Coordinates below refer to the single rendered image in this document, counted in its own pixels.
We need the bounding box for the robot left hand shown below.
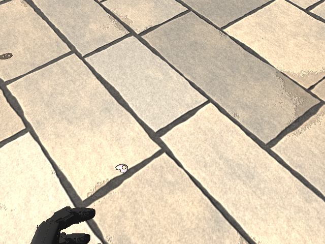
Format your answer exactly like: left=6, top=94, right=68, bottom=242
left=30, top=206, right=101, bottom=244

